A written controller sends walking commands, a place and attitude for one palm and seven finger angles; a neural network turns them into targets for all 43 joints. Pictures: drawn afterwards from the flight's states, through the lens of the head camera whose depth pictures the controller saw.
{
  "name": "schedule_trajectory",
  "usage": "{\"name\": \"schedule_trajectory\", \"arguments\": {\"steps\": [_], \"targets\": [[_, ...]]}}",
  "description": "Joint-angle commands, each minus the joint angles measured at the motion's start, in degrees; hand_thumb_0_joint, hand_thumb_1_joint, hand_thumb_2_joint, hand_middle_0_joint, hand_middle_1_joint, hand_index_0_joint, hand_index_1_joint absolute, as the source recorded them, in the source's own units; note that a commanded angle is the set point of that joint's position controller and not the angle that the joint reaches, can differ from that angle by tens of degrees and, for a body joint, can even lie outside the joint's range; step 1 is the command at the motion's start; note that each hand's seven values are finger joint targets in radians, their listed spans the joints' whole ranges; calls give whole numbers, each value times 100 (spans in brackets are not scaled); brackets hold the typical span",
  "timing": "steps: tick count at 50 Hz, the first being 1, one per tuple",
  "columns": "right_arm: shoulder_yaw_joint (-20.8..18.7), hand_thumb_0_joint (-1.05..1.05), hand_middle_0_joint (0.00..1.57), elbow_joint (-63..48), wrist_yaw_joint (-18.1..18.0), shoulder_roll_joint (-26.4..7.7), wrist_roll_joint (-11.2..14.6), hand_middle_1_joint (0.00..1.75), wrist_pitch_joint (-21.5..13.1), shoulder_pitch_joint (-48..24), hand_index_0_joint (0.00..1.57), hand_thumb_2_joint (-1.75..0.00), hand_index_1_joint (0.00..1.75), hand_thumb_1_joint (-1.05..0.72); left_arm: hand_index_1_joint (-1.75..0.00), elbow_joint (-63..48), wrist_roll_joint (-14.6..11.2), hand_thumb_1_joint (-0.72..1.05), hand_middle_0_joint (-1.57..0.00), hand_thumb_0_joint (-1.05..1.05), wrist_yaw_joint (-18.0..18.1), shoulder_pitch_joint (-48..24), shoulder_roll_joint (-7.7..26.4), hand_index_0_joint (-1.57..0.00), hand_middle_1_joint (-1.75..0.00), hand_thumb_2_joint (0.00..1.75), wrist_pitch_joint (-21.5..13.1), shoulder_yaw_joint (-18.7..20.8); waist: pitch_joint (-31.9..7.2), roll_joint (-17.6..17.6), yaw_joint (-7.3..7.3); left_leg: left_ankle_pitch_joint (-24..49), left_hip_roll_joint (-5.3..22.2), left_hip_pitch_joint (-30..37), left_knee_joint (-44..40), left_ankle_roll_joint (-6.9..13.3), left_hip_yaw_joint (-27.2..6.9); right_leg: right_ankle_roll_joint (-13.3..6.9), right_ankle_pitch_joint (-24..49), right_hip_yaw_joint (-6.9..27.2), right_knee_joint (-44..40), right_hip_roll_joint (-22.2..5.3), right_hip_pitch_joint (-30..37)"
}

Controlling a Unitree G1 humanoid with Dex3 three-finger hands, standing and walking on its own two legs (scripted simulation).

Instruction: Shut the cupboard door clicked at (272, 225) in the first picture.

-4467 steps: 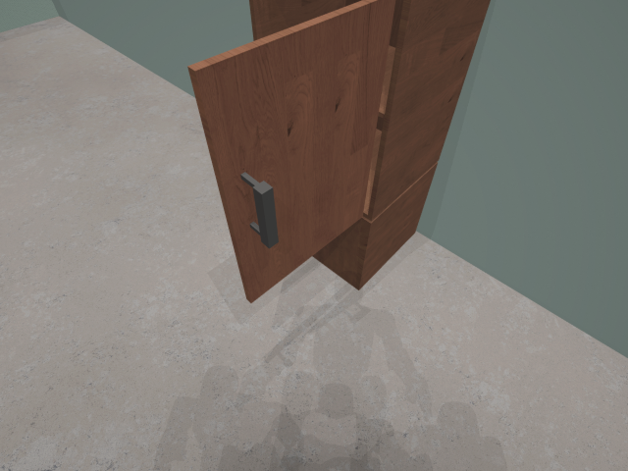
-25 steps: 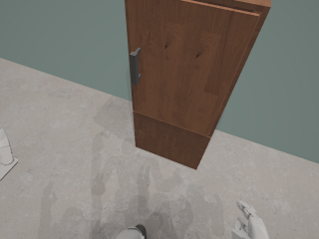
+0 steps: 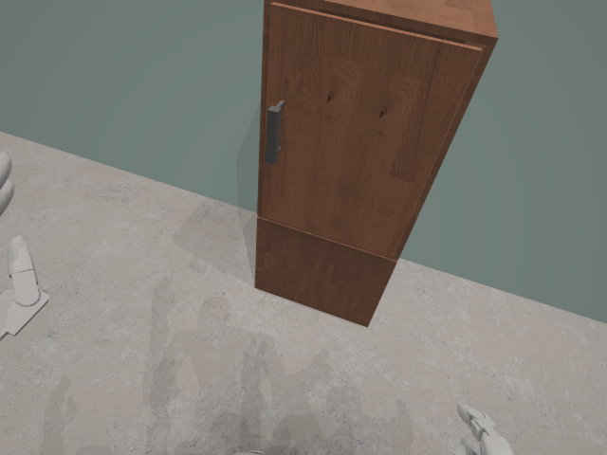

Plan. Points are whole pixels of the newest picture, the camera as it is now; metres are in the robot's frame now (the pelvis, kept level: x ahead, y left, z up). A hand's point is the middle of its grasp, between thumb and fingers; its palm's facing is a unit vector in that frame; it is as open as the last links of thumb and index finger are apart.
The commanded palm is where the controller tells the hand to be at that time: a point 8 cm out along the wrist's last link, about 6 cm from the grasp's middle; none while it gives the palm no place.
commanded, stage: stop stepping back and stand still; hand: left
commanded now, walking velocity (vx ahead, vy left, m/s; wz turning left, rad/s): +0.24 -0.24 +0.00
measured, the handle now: (276, 132) +0.82 +0.15 +0.00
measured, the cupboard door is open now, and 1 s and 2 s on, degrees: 0 0 0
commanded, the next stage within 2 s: let the arm hang, fingers relaxed in 0.64 s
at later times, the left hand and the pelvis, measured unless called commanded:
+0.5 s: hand out of the picture +0.12 +0.33 +0.18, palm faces +0.48 -0.81 -0.35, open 7.4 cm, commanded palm +0.05 +0.36 +0.20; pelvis -0.09 +0.06 +0.01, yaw +0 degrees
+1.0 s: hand out of the picture +0.01 +0.23 -0.14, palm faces +0.05 -0.98 -0.17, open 7.4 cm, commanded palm none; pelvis -0.08 +0.07 +0.01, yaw +3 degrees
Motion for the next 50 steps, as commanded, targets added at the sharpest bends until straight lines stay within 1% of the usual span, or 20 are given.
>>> {"name": "schedule_trajectory", "arguments": {"steps": [1, 4, 8, 9, 10, 12, 13, 14, 20, 23, 25, 30, 33, 36, 37, 39, 41, 43, 46, 50], "targets": [[-327, 0, 20, -764, -28, -769, 72, 30, -511, -609, 20, -90, 30, -90, -30, -428, 75, 90, -20, 0, 138, -1789, 1110, -20, -30, 90, 8, 658, -88, 1785, -323, -4331, 1486, -82, -3955, -219, -2575, 38, -526, 90, 2338, 856, 52], [-362, 0, 20, -1020, 283, -589, 63, 30, -404, -840, 20, -90, 30, -90, -30, -1402, -79, 90, -20, 0, -2, -345, 988, -20, -30, 90, 196, 600, -584, 1547, -112, -3003, 1034, 373, -3914, -835, -1332, -76, -276, -401, 2111, 1056, 485], [-328, 0, 20, -1053, 374, -489, -36, 30, -176, -689, 20, -90, 30, -90, -30, -1746, -146, 90, -20, 0, 84, 1002, 1350, -20, -30, 90, 336, 986, -815, 1545, -61, -1799, 539, -130, -2946, -747, 61, -509, -546, -690, -1132, 944, 2407], [-279, 0, 20, -940, 363, -409, -1, 30, -102, -517, 20, -90, 30, -90, -30, -1707, -162, 90, -20, 0, 44, 1072, 1371, -20, -30, 90, 370, 953, -874, 542, -87, -1132, 9, 92, -1411, -775, 671, -711, -210, -303, -2173, 371, 2234], [-315, 0, 20, -823, 320, -429, 96, 30, -8, -466, 20, -90, 30, -90, -30, -1838, -147, 90, -20, 0, 45, 618, 1545, -20, -30, 90, 320, 1099, -524, -1022, -184, -908, -133, 344, 1338, -534, 720, -1090, 312, 919, -2896, -1034, 722], [-196, 0, 20, -776, 198, -566, -37, 30, 11, -652, 20, -90, 30, -90, -30, -1450, -199, 90, -20, 0, 230, -910, 2192, -20, -30, 90, 39, 1752, 260, -715, -487, -793, 466, -861, 3599, -219, -390, -1854, -799, 2148, -3361, -2398, -495], [-94, 0, 20, -856, 217, -469, -17, 30, -31, -603, 20, -90, 30, -90, -30, -901, -181, 90, -20, 0, 245, -1278, 1778, -20, -30, 90, 2, 1342, 87, -729, -627, -864, 745, -553, 3090, -198, -514, -1169, -1516, 1907, -3232, -2329, -556], [-278, 0, 20, -798, 92, -599, 96, 30, -42, -598, 20, -90, 30, -90, -30, 98, -99, 90, -20, 0, 236, -781, 1053, -20, -30, 90, 207, 836, 373, -516, -491, -267, 543, -905, 2461, -107, -107, -1275, -1195, 1645, -2966, -1588, 86], [-176, 0, 20, -815, -167, -627, 57, 30, -80, -573, 20, -90, 30, -90, -30, -200, -40, 90, -20, 0, 307, -670, 815, -20, -30, 90, 264, 255, 512, -146, -422, -735, 284, 1270, -891, 52, 809, -816, -1101, 277, -1775, -805, -284], [-270, 0, 20, -1139, -171, -886, 96, 30, -193, -577, 20, -90, 30, -90, -30, -1315, -127, 90, -20, 0, 308, -850, 1261, -20, -30, 90, 40, 675, 197, 1297, -434, -15, 2060, 2268, -2378, 799, -2410, -68, -70, -409, 648, 260, -1176], [-246, 0, 20, -902, -59, -697, -36, 30, -283, -652, 20, -90, 30, -90, -30, -1445, -52, 90, -20, 0, 209, -638, 1345, -20, -30, 90, -3, 890, 227, 1675, -462, -1479, 2143, 1290, -2929, 956, -2375, -68, -336, 165, 1161, 19, -773], [-252, 0, 20, -933, 100, -633, 7, 30, -252, -501, 20, -90, 30, -90, -30, -1170, 31, 90, -20, 0, 297, 139, 1159, -20, -30, 90, 40, 1008, -76, 1251, -300, -2020, 1137, -215, -1704, 229, -10, -206, 289, -290, -1066, 215, 1629], [-317, 0, 20, -933, 143, -565, 91, 30, -188, -440, 20, -90, 30, -90, -30, -542, 19, 90, -20, 0, 365, 86, 1107, -20, -30, 90, 153, 999, -87, -921, -274, -1272, 130, -673, 1397, -92, 427, -1257, -455, 2903, -2715, -1585, 1095], [-217, 0, 20, -788, 122, -505, 51, 30, -138, -420, 20, -90, 30, -90, -30, -168, 18, 90, -20, 0, 382, 166, 941, -20, -30, 90, 53, 842, 117, -600, -341, -1116, 426, -619, 1530, -93, 67, -1362, 2026, 1852, -2183, -1631, 1213], [-337, 0, 20, 51, 631, -781, 10, 30, -256, -587, 20, -90, 30, -90, -30, 3578, 701, 90, -20, 0, -438, -540, -536, -20, -30, 90, 982, -1516, 361, -212, -562, -1565, 855, -893, 1408, -72, 424, -1023, 4464, 15, -1096, -2112, 829], [-205, 0, 20, 18, 532, -515, 43, 30, 205, 139, 20, -90, 30, -90, -30, 3899, 452, 90, -20, 0, -734, -644, -713, -20, -30, 90, 1443, -1727, 174, -750, -579, 322, 254, 628, -333, -87, 503, -570, 4453, -223, -410, -997, 396], [-228, 0, 20, -135, 479, -981, -55, 30, 297, 2, 20, -90, 30, -90, -30, 4421, 405, 90, -20, 0, -812, -544, -812, -20, -30, 90, 1492, -1988, -206, -509, -319, 2925, 1152, 1419, -581, 416, -590, -62, 2461, -298, 108, -542, -363], [-173, 0, 20, -106, 422, -1136, -148, 30, 355, -464, 20, -90, 30, -90, -30, 5119, 453, 90, -20, 0, -786, -724, -836, -20, -30, 90, 1483, -2036, -128, -565, -129, 2318, 1407, 641, -857, 641, -795, -74, 1148, -93, -203, -310, 382], [-102, 0, 20, 328, 366, -830, -131, 30, 443, -413, 20, -90, 30, -90, -30, 6314, 436, 90, -20, 0, -775, -1078, -487, -20, -30, 90, 1423, -2016, -126, -828, -248, 1851, 567, 1040, -594, 177, 0, -317, 2869, 396, -1173, -778, 658], [-40, 0, 20, 1088, 337, -509, -99, 30, 502, -211, 20, -90, 30, -90, -30, 7792, 367, 90, -20, 0, -734, -1275, -599, -20, -30, 90, 1342, -2168, -165, 366, -369, 1549, 585, 1801, -1165, 96, 124, -323, 2364, 330, -1616, -711, 640]]}}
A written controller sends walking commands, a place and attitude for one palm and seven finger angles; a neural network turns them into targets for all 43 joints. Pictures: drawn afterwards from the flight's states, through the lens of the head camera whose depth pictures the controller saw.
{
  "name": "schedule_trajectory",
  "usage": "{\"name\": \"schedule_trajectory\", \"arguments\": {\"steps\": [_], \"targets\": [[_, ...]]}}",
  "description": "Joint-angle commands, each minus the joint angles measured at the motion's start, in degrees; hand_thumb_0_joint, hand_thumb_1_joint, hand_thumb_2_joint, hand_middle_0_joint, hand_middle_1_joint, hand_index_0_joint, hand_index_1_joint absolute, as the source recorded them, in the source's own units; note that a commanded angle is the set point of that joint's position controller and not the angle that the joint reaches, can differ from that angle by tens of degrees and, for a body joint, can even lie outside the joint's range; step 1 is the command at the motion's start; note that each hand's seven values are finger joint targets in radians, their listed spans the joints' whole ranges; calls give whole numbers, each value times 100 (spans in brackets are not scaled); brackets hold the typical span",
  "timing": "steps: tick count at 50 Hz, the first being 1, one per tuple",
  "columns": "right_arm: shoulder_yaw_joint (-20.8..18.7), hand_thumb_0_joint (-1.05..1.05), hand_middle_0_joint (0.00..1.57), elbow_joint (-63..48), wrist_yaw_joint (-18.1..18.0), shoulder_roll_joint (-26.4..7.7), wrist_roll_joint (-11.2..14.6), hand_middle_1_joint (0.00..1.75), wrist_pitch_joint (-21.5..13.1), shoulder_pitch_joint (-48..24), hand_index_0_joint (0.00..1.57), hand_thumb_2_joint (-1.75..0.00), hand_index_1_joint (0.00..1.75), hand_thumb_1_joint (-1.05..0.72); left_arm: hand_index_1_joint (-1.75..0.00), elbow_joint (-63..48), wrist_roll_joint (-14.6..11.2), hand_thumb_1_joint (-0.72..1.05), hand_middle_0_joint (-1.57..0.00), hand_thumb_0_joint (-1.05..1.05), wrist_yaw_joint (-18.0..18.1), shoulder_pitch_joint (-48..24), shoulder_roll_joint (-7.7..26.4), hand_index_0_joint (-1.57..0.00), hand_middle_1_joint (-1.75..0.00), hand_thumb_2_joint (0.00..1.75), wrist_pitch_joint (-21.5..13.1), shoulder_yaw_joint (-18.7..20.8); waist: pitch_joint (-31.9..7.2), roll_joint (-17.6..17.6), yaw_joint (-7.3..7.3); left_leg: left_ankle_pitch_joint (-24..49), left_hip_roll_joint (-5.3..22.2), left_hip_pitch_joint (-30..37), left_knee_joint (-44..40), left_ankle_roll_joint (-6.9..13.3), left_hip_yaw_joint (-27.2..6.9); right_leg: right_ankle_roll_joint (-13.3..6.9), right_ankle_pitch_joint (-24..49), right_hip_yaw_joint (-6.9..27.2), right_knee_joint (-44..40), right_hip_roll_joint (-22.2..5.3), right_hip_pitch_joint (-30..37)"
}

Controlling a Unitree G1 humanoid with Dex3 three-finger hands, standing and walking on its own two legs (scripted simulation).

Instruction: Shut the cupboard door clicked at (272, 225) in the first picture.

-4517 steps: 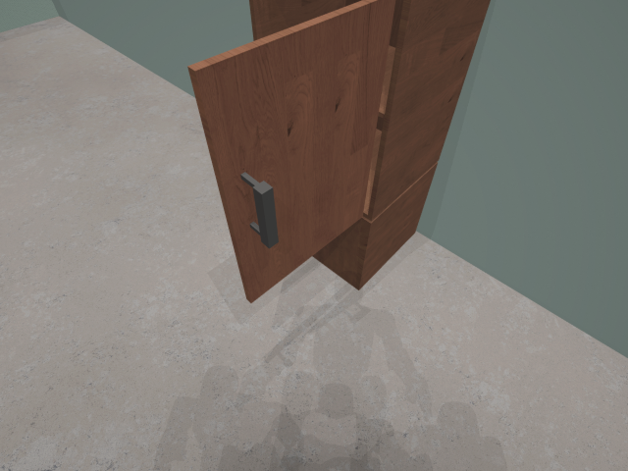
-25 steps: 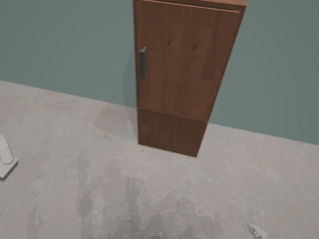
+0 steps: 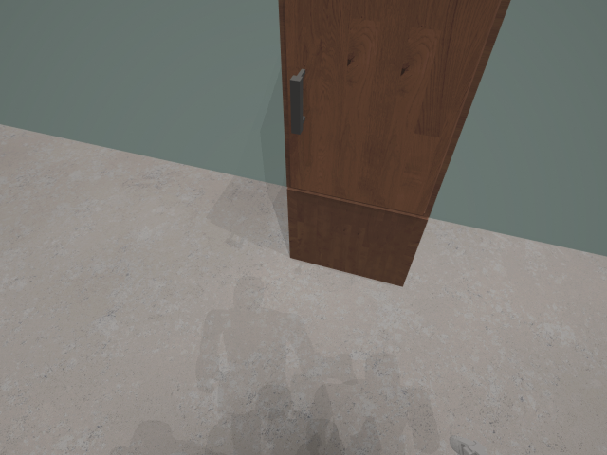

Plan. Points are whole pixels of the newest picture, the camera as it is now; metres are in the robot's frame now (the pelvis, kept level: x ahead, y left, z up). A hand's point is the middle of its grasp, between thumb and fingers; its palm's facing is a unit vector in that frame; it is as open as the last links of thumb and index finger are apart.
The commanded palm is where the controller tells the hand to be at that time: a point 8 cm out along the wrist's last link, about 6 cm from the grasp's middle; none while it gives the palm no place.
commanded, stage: let the arm hang, fingers relaxed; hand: left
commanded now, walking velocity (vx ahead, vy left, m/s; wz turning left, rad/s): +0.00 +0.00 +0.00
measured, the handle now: (299, 101) +0.90 +0.04 -0.01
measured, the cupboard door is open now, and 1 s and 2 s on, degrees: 0 0 0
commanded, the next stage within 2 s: look to check the result in 0.84 s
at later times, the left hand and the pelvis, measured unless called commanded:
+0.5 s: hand out of the picture -0.04 +0.18 -0.15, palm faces +0.01 -0.98 -0.17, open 7.4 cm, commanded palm none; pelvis +0.00 +0.02 +0.02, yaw -2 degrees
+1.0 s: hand out of the picture -0.04 +0.18 -0.16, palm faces +0.00 -0.99 -0.16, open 7.4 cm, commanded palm none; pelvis +0.00 +0.03 +0.02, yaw -3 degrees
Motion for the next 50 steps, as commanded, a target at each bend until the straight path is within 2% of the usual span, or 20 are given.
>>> {"name": "schedule_trajectory", "arguments": {"steps": [1, 2, 7, 10, 13, 17, 21, 24, 26, 32, 35, 43, 50], "targets": [[-193, 0, 20, 231, -98, -328, -1, 30, -103, 203, 20, -90, 30, -90, -30, 396, 21, 90, -20, 0, 109, 136, 849, -20, -30, 90, -464, 305, -556, 629, 99, 1607, 430, 859, -1012, 93, -555, -41, 1802, 854, -1532, -515, 316], [-221, 0, 20, 312, -114, -241, -15, 30, -113, 227, 20, -90, 30, -90, -30, 551, 35, 90, -20, 0, 126, 247, 690, -20, -30, 90, -477, 350, -593, 918, 130, 1501, 437, 854, -1091, 116, -561, -51, 1779, 850, -1661, -492, 456], [-229, 0, 20, 844, -134, -197, 50, 30, -74, 491, 20, -90, 30, -90, -30, 1298, 11, 90, -20, 0, 125, 270, 718, -20, -30, 90, -480, 212, -134, 371, 96, 926, 496, 874, -1499, 91, -558, -81, 1290, 785, -2148, -466, 419], [-234, 0, 20, 1121, -149, -171, 74, 30, -78, 678, 20, -90, 30, -90, -30, 1640, 9, 90, -20, 0, 137, 370, 663, -20, -30, 90, -486, 164, 35, -4, 106, 883, 521, 923, -1648, 104, -538, -64, 1183, 757, -2269, -450, 408], [-218, 0, 20, 1339, -153, -168, 99, 30, -85, 824, 20, -90, 30, -90, -30, 1901, -2, 90, -20, 0, 156, 490, 660, -20, -30, 90, -484, 140, 144, 45, 122, 797, 519, 967, -1777, 119, -530, -65, 1040, 747, -2318, -438, 383], [-194, 0, 20, 1573, -172, -43, 92, 30, -87, 1015, 20, -90, 30, -90, -30, 2150, -12, 90, -20, 0, 183, 624, 531, -20, -30, 90, -480, 114, 319, -124, 122, 577, 495, 927, -1891, 125, -491, -57, 877, 764, -2341, -427, 325], [-190, 0, 20, 1711, -180, 74, 87, 30, -70, 1178, 20, -90, 30, -90, -30, 2270, -11, 90, -20, 0, 206, 752, 436, -20, -30, 90, -449, 114, 518, -55, 139, 288, 451, 790, -1986, 134, -479, -51, 621, 758, -2322, -415, 205], [-189, 0, 20, 1764, -185, 145, 90, 30, -85, 1292, 20, -90, 30, -90, -30, 2304, -8, 90, -20, 0, 227, 829, 372, -20, -30, 90, -451, 122, 466, -25, 151, 307, 446, 767, -2003, 149, -481, -47, 687, 749, -2247, -402, 248], [-189, 0, 20, 1797, -191, 192, 86, 30, -84, 1375, 20, -90, 30, -90, -30, 2321, -7, 90, -20, 0, 235, 856, 323, -20, -30, 90, -448, 125, 504, -80, 145, 224, 447, 712, -2016, 150, -481, -41, 649, 739, -2203, -385, 222], [-205, 0, 20, 1825, -199, 301, 82, 30, -91, 1493, 20, -90, 30, -90, -30, 2321, 6, 90, -20, 0, 255, 938, 210, -20, -30, 90, -433, 146, 649, 53, 155, 9, 442, 553, -2102, 175, -542, -30, 641, 710, -2084, -346, 125], [-216, 0, 20, 1810, -200, 315, 83, 30, -105, 1539, 20, -90, 30, -90, -30, 2307, 9, 90, -20, 0, 264, 970, 175, -20, -30, 90, -455, 151, 510, -28, 148, 110, 442, 611, -2058, 186, -538, -30, 747, 732, -2057, -346, 187], [-241, 0, 20, 1764, -199, 274, 100, 30, -111, 1535, 20, -90, 30, -90, -30, 2269, 29, 90, -20, 0, 275, 992, 170, -20, -30, 90, -452, 153, 636, 51, 138, -33, 498, 595, -2160, 203, -604, -7, 795, 721, -2003, -311, 87], [-247, 0, 20, 1724, -187, 233, 101, 30, -135, 1463, 20, -90, 30, -90, -30, 2252, 29, 90, -20, 0, 269, 974, 199, -20, -30, 90, -482, 146, 467, -35, 121, 222, 503, 787, -2106, 217, -533, 10, 968, 774, -2021, -347, 128]]}}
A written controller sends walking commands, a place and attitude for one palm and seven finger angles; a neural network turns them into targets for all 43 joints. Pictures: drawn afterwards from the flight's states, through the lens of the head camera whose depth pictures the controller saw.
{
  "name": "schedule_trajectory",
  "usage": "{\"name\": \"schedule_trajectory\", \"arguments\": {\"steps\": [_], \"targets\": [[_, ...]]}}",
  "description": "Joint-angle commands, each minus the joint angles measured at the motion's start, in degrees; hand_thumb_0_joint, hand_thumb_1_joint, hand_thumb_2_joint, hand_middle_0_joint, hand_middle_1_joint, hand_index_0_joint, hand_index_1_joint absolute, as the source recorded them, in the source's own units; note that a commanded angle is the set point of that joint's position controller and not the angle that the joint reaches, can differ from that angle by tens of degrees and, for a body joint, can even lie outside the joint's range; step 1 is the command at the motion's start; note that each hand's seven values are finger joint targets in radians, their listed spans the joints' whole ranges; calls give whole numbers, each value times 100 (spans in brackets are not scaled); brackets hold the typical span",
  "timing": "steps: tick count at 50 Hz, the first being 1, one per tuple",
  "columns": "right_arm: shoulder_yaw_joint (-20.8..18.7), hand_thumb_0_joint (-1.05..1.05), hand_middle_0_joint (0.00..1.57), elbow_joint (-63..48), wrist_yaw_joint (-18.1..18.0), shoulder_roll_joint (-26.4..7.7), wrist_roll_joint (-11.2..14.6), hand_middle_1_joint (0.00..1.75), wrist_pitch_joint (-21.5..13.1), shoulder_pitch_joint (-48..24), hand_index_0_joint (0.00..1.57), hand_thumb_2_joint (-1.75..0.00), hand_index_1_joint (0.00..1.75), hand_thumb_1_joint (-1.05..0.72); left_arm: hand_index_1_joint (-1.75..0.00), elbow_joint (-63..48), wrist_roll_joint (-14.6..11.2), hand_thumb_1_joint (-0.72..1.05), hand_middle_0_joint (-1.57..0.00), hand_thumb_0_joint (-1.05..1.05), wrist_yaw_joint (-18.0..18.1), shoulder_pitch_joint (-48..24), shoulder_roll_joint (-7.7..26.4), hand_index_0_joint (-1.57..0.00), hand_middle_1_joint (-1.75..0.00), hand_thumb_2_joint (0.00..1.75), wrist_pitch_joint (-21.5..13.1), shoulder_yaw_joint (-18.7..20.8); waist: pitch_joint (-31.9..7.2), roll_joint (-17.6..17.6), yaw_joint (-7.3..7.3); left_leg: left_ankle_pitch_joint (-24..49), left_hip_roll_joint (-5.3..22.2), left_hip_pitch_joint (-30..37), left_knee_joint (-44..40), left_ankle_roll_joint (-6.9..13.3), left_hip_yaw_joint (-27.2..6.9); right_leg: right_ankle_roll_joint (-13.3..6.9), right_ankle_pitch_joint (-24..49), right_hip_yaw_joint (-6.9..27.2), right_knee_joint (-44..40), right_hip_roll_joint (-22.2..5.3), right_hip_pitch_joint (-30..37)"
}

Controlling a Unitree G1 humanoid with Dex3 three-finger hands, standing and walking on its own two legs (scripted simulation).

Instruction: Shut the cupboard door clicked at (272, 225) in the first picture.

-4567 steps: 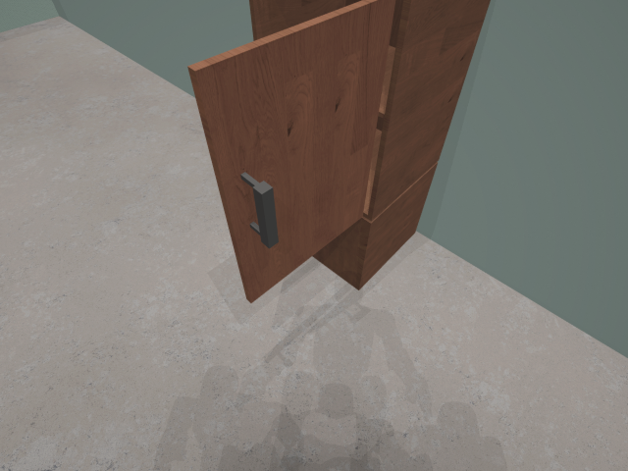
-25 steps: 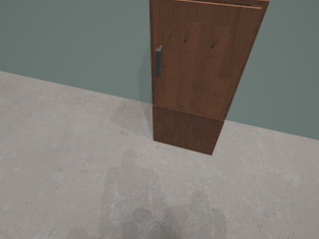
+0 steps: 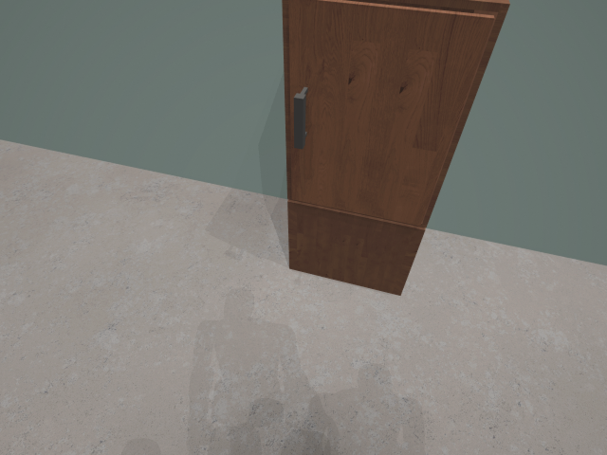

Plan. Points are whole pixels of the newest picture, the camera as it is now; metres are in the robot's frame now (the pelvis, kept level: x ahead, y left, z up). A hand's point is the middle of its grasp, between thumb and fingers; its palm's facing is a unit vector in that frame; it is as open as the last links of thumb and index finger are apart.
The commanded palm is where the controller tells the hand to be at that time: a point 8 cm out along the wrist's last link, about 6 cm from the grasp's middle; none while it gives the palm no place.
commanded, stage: look to check the result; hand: left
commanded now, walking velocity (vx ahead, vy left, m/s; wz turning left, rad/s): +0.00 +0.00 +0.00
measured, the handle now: (302, 118) +0.91 +0.05 -0.03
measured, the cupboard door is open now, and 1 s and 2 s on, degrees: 0 0 0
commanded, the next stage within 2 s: stand and wait in 0.38 s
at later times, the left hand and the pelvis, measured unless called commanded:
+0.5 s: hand out of the picture -0.02 +0.16 -0.18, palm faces +0.02 -0.98 -0.17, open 7.4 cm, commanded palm none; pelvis +0.01 +0.00 +0.00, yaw +0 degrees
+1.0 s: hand out of the picture +0.01 +0.17 -0.17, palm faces +0.02 -0.98 -0.19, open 7.4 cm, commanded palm none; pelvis +0.02 +0.00 +0.00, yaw +0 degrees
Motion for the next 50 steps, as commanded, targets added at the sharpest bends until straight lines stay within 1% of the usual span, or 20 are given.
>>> {"name": "schedule_trajectory", "arguments": {"steps": [1, 8, 12, 13, 14, 17, 18, 20, 23, 25, 28, 30, 33, 34, 36, 41, 43, 45, 48, 50], "targets": [[-100, 0, 20, -66, -8, -490, -6, 30, -33, 445, 20, -90, 30, -90, -30, -49, 10, 90, -20, 0, 39, 497, 470, -20, -30, 90, -73, 99, 557, -85, -23, -443, 633, -9, -682, -35, -863, -203, 74, 469, -580, -348, -556], [-110, 0, 20, -80, 6, -604, 8, 30, -26, 351, 20, -90, 30, -90, -30, -52, 13, 90, -20, 0, 38, 446, 585, -20, -30, 90, -85, 92, 574, -41, -26, -311, 625, 96, -648, -42, -838, -206, 91, 505, -638, -354, -575], [-104, 0, 20, -66, 7, -600, 0, 30, -35, 301, 20, -90, 30, -90, -30, -59, 5, 90, -20, 0, 30, 395, 593, -20, -30, 90, -80, 89, 572, -33, -24, -331, 626, 105, -685, -44, -848, -199, 106, 505, -643, -366, -541], [-114, 0, 20, -86, 10, -663, 5, 30, -32, 283, 20, -90, 30, -90, -30, -72, 10, 90, -20, 0, 32, 399, 638, -20, -30, 90, -87, 97, 540, -19, -17, -278, 630, 138, -661, -40, -844, -207, 121, 503, -641, -360, -535], [-103, 0, 20, -78, 9, -629, 1, 30, -36, 279, 20, -90, 30, -90, -30, -61, 7, 90, -20, 0, 30, 359, 628, -20, -30, 90, -86, 93, 588, -44, -26, -255, 641, 119, -678, -44, -830, -205, 144, 491, -645, -378, -534], [-110, 0, 20, -72, 5, -654, -6, 30, -37, 260, 20, -90, 30, -90, -30, -64, 7, 90, -20, 0, 22, 322, 621, -20, -30, 90, -73, 94, 596, 41, -26, -381, 641, 122, -735, -54, -852, -193, 105, 502, -629, -356, -553], [-120, 0, 20, -87, 9, -697, 7, 30, -34, 260, 20, -90, 30, -90, -30, -78, 12, 90, -20, 0, 25, 308, 679, -20, -30, 90, -76, 106, 557, 1, -18, -361, 646, 114, -716, -53, -858, -199, 115, 498, -633, -348, -499], [-116, 0, 20, -82, 10, -662, -5, 30, -45, 243, 20, -90, 30, -90, -30, -84, 8, 90, -20, 0, 23, 287, 657, -20, -30, 90, -79, 104, 532, -63, -12, -254, 640, 135, -701, -48, -843, -200, 168, 490, -632, -377, -472], [-121, 0, 20, -93, 12, -740, 4, 30, -45, 238, 20, -90, 30, -90, -30, -106, 11, 90, -20, 0, 21, 231, 718, -20, -30, 90, -83, 117, 507, -63, -13, -207, 644, 154, -686, -48, -861, -204, 178, 497, -629, -357, -442], [-119, 0, 20, -86, 12, -694, -4, 30, -50, 196, 20, -90, 30, -90, -30, -108, 5, 90, -20, 0, 16, 206, 685, -20, -30, 90, -74, 112, 552, -11, -13, -241, 647, 160, -721, -54, -851, -196, 171, 479, -618, -375, -481], [-127, 0, 20, -95, 8, -776, 5, 30, -65, 185, 20, -90, 30, -90, -30, -129, 10, 90, -20, 0, 16, 178, 756, -20, -30, 90, -89, 130, 435, -27, -4, -30, 654, 218, -669, -41, -860, -203, 293, 495, -620, -370, -386], [-117, 0, 20, -86, 8, -749, -1, 30, -77, 176, 20, -90, 30, -90, -30, -141, 5, 90, -20, 0, 14, 126, 748, -20, -30, 90, -95, 132, 395, -80, -15, 116, 661, 251, -648, -40, -836, -199, 378, 494, -621, -389, -335], [-126, 0, 20, -90, 8, -799, 8, 30, -71, 138, 20, -90, 30, -90, -30, -145, 2, 90, -20, 0, 16, 114, 791, -20, -30, 90, -92, 133, 440, -15, -1, 144, 654, 264, -637, -43, -845, -208, 346, 490, -648, -390, -347], [-119, 0, 20, -68, 8, -760, -2, 30, -71, 129, 20, -90, 30, -90, -30, -136, 2, 90, -20, 0, 14, 77, 771, -20, -30, 90, -87, 136, 478, -24, -11, 107, 661, 241, -657, -49, -836, -204, 331, 477, -651, -399, -348], [-123, 0, 20, -72, 6, -771, -3, 30, -74, 99, 20, -90, 30, -90, -30, -136, 1, 90, -20, 0, 11, 70, 780, -20, -30, 90, -92, 130, 465, -15, -9, 174, 655, 288, -648, -47, -823, -201, 389, 497, -667, -404, -346], [-128, 0, 20, -70, 17, -811, -5, 30, -60, 48, 20, -90, 30, -90, -30, -146, 1, 90, -20, 0, 3, 3, 834, -20, -30, 90, -93, 133, 504, -43, -15, 44, 647, 267, -666, -65, -819, -205, 313, 496, -706, -410, -344], [-138, 0, 20, -96, 16, -885, 7, 30, -72, 29, 20, -90, 30, -90, -30, -165, 5, 90, -20, 0, 4, 0, 893, -20, -30, 90, -111, 146, 369, -30, -9, 255, 659, 355, -621, -49, -825, -214, 437, 517, -709, -401, -267], [-128, 0, 20, -85, 12, -874, -3, 30, -88, -4, 20, -90, 30, -90, -30, -151, -1, 90, -20, 0, 1, -25, 875, -20, -30, 90, -116, 142, 290, -14, -11, 374, 671, 411, -609, -50, -818, -208, 504, 515, -695, -417, -224], [-136, 0, 20, -112, 6, -960, 12, 30, -92, -60, 20, -90, 30, -90, -30, -154, 5, 90, -20, 0, -1, -57, 944, -20, -30, 90, -122, 154, 313, -54, 0, 570, 683, 444, -580, -37, -836, -211, 603, 506, -712, -413, -197], [-123, 0, 20, -99, 7, -936, 3, 30, -93, -96, 20, -90, 30, -90, -30, -148, 0, 90, -20, 0, -3, -88, 924, -20, -30, 90, -113, 141, 390, -37, -7, 515, 683, 434, -619, -46, -835, -201, 568, 510, -725, -429, -228]]}}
